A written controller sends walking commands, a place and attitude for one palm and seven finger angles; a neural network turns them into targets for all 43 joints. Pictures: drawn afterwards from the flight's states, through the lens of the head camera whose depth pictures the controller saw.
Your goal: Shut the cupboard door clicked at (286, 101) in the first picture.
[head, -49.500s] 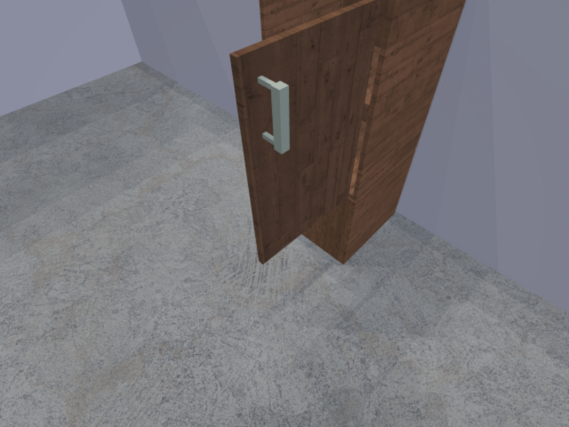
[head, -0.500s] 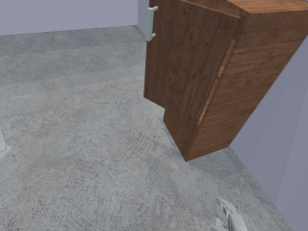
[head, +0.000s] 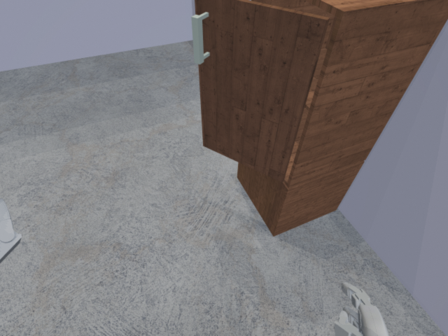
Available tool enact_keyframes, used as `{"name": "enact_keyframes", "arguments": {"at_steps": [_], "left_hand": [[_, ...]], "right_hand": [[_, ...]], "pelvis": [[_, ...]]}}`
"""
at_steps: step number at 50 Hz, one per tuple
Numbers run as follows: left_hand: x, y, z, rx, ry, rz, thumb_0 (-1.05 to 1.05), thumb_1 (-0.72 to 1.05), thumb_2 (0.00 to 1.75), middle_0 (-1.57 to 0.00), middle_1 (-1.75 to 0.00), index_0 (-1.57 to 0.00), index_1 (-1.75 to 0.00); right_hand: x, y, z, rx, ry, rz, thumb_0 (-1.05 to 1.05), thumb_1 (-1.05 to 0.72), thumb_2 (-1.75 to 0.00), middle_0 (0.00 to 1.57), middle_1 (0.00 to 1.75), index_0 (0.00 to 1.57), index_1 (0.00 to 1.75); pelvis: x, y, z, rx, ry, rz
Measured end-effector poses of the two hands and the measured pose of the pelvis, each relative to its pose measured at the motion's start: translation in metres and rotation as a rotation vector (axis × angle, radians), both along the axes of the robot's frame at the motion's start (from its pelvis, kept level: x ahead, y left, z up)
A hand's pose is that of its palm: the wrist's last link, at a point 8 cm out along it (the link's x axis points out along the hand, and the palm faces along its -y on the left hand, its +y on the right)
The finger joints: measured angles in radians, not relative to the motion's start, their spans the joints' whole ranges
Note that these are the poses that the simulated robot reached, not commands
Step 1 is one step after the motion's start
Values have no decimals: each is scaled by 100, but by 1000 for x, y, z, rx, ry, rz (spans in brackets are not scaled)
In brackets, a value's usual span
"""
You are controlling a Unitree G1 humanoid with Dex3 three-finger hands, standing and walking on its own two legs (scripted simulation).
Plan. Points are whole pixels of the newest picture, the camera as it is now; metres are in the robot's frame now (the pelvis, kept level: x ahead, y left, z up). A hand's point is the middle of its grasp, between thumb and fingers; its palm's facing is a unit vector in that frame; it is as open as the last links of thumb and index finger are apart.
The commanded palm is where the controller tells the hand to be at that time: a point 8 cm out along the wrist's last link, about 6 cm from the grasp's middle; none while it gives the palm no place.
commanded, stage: let the arm hang, fingers relaxed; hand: left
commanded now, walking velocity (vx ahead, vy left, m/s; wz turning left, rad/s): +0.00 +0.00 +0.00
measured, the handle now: (202, 38) +0.87 +0.10 +0.14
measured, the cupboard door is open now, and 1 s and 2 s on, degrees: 34 34 34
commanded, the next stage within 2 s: look to check the result in 1.18 s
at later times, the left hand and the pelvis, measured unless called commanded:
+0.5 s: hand out of the picture -0.05 +0.21 -0.18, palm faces +0.09 -0.98 -0.15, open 7.0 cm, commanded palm none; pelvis -0.04 +0.03 +0.00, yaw +3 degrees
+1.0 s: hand out of the picture -0.07 +0.19 -0.17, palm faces +0.07 -0.99 -0.14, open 7.4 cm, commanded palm none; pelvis -0.04 +0.04 +0.00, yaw +1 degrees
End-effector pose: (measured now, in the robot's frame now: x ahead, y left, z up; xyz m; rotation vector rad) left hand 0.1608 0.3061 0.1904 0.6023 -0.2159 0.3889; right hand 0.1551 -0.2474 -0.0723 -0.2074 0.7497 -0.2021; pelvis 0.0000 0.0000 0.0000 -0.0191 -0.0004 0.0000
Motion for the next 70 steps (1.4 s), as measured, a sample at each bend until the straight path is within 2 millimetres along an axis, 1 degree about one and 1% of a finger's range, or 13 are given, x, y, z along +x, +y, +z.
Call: {"name": "enact_keyframes", "arguments": {"at_steps": [5, 7, 10, 12, 15, 18, 19, 23, 28, 35, 40, 50, 70], "left_hand": [[-8, 5, -31, -74, 83, 2, 1, 89, 89, -21, -30, -21, -30], [-3, 12, -76, -138, 249, 3, 0, 90, 90, -21, -30, -20, -30], [-13, 14, -168, -299, 598, 64, 0, 90, 90, -21, -30, -20, -30], [-35, 3, -224, -396, 825, 93, 0, 90, 90, -20, -30, -20, -30], [-83, -27, -287, -528, 1092, 107, 1, 91, 90, -20, -30, -19, -30], [-134, -58, -326, -654, 1283, 118, 1, 92, 89, -20, -30, -20, -30], [-147, -58, -332, -686, 1301, 163, 0, 95, 89, -21, -30, -20, -30], [-194, -52, -343, -727, 1409, 235, -1, 99, 89, -21, -30, -20, -30], [-243, -42, -336, -728, 1520, 321, 0, 96, 89, -21, -30, -20, -30], [-277, -33, -325, -699, 1596, 396, 0, 93, 89, -20, -30, -20, -30], [-273, -37, -327, -701, 1596, 381, 0, 92, 90, -20, -30, -19, -30], [-233, -62, -336, -740, 1535, 280, 0, 91, 90, -20, -30, -20, -30], [-216, -61, -333, -733, 1552, 306, 0, 91, 90, -20, -30, -20, -30]], "right_hand": [[-8, 10, -4, -6, 27, 37, 1, -90, -90, 20, 30, 20, 30], [-11, 13, -16, 1, 67, 101, 1, -90, -90, 20, 30, 20, 30], [-20, 18, -34, 11, 132, 131, 1, -90, -90, 20, 30, 20, 30], [-31, 22, -40, 19, 168, 128, 1, -90, -90, 20, 30, 21, 30], [-57, 30, -44, 24, 239, 110, 1, -90, -90, 20, 30, 21, 30], [-89, 36, -44, 17, 338, 90, 1, -91, -90, 20, 30, 21, 30], [-101, 38, -44, 14, 375, 84, 1, -91, -90, 20, 30, 21, 30], [-143, 44, -47, 13, 510, 56, 1, -90, -90, 20, 30, 21, 30], [-180, 53, -57, 46, 604, 12, 1, -90, -90, 20, 30, 21, 30], [-206, 69, -69, 108, 646, -25, 1, -91, -90, 20, 30, 20, 30], [-217, 78, -71, 133, 658, -44, 1, -91, -90, 20, 30, 20, 30], [-227, 85, -70, 144, 681, -73, 1, -91, -90, 20, 30, 20, 30], [-197, 83, -68, 142, 669, -65, 1, -91, -90, 20, 30, 20, 30]], "pelvis": [[-4, 9, 0, 0, 6, 17], [-9, 15, -3, -1, 13, 33], [-17, 24, -7, 4, 15, 38], [-23, 26, -8, 8, 8, 35], [-30, 27, -7, 15, -6, 31], [-35, 26, -5, 12, -19, 35], [-36, 26, -4, 8, -21, 39], [-41, 27, 0, -4, -27, 47], [-45, 35, 3, -6, -31, 45], [-47, 41, 5, 2, -35, 28], [-47, 42, 5, 5, -35, 19], [-43, 42, 5, 10, -26, 16], [-23, 39, 7, 10, -18, 19]]}}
